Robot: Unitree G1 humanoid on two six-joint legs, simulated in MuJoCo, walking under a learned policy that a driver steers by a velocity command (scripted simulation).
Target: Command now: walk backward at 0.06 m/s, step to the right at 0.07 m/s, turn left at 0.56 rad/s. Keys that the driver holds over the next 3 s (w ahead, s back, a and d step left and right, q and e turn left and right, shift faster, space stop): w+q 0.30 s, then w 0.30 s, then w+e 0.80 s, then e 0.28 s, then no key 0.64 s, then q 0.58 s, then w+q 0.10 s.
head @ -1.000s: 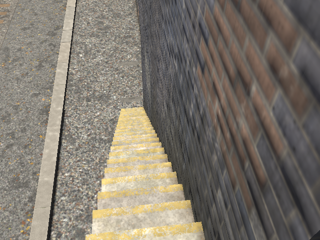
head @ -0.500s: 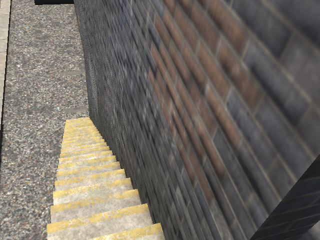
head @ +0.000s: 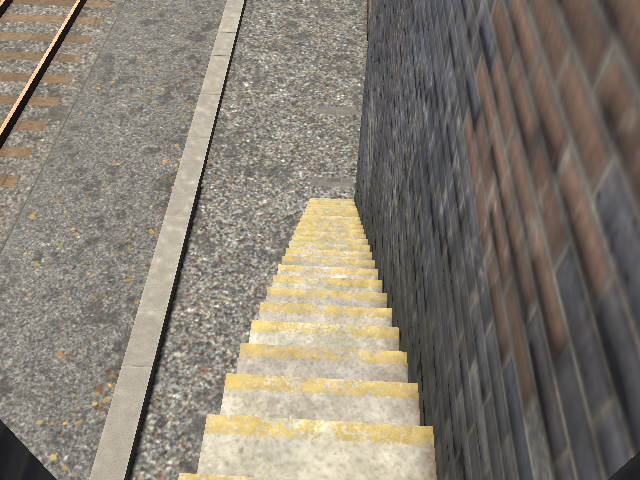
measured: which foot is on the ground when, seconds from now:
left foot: up 0.00-0.00, down 0.02-0.50, up 0.52-0.88, down 0.90-1.00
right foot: down 0.00-0.02, up 0.04-0.46, down 0.48-0.90, up 0.92-1.00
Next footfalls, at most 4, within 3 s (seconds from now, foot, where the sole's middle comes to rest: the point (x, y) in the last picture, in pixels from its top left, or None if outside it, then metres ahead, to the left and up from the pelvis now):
0.02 left None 0.04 0.08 -0.76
0.48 right None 0.00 -0.17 -0.76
0.90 left None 0.18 0.11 -0.76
1.44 right None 0.43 -0.09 -0.97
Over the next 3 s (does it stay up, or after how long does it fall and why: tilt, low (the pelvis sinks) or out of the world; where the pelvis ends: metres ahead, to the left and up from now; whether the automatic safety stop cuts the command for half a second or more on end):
stays up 0.57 0.00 -0.41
